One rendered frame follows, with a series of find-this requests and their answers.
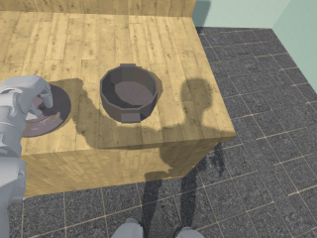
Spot left robot hand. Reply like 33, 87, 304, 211
0, 74, 53, 120

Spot left robot upper arm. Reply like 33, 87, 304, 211
0, 157, 27, 238

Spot table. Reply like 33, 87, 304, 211
0, 0, 237, 197

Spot lid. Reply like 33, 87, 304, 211
22, 84, 71, 138

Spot robot left thigh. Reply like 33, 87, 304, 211
111, 222, 144, 238

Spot pot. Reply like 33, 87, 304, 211
99, 63, 159, 124

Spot robot left shin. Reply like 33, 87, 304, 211
126, 218, 139, 225

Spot left robot forearm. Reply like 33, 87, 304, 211
0, 86, 33, 159

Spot knob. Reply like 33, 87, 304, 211
32, 95, 46, 111

